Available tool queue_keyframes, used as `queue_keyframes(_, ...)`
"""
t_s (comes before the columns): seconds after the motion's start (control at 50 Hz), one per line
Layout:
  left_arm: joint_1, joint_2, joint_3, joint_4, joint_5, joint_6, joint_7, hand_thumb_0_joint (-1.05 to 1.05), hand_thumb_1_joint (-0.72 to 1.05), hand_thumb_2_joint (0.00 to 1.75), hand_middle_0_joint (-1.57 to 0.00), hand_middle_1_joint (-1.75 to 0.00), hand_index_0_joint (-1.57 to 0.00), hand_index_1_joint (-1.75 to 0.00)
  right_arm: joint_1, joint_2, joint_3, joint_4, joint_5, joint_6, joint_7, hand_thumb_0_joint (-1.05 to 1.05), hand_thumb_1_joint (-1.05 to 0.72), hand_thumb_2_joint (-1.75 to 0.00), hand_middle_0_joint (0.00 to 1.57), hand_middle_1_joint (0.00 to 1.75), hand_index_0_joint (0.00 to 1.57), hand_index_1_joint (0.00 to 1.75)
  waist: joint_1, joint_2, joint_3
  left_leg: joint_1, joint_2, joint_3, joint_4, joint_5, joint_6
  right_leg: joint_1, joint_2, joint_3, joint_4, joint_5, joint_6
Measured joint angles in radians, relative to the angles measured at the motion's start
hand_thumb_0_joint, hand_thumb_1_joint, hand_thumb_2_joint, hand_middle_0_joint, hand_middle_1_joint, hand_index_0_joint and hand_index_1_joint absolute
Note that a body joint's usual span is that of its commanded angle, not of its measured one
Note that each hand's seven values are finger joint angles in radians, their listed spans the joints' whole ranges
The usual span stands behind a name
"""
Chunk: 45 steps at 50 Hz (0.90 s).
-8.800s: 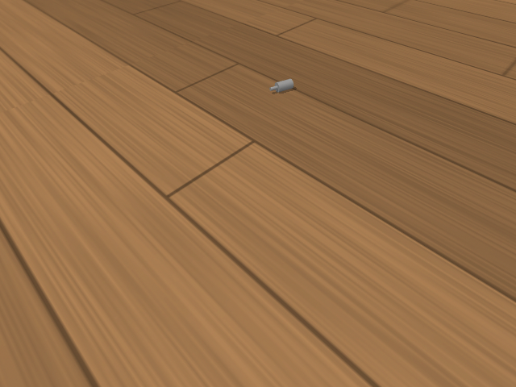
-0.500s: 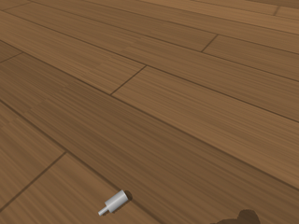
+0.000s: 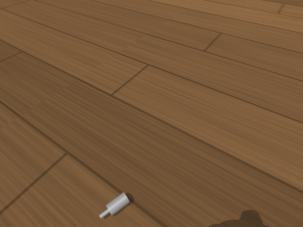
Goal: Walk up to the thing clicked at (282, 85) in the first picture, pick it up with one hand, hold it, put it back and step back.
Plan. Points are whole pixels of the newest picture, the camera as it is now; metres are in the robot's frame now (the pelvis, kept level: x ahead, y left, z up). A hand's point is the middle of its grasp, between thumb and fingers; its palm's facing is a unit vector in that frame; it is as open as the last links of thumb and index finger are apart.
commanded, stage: stand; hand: left
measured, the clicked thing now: (113, 206) +0.38 +0.25 -0.75
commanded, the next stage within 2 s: none
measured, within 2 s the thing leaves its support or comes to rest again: neither
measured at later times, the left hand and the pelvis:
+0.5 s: hand out of the picture +0.07 +0.25 -0.16, palm faces -0.02 -0.94 -0.35, open 7.3 cm; pelvis +0.00 +0.00 +0.00, yaw +0 degrees
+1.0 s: hand out of the picture +0.07 +0.25 -0.16, palm faces -0.02 -0.94 -0.34, open 7.3 cm; pelvis +0.00 +0.00 +0.00, yaw +0 degrees
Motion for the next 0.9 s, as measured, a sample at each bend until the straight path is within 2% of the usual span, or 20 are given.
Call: queue_keyframes(0.9, 0.008, -0.002, 0.003, -0.002, 0.001, 0.003, -0.002, 0.00, 0.91, 0.90, -0.20, -0.30, -0.20, -0.30, 0.012, -0.002, 0.000, -0.004, 0.000, 0.000, -0.001, 0.01, -0.90, -0.90, 0.20, 0.30, 0.20, 0.30, 0.000, 0.001, 0.003, 0.005, 0.001, 0.002, -0.003, -0.001, -0.001, 0.002, 0.000, 0.002, 0.003, -0.003, -0.001)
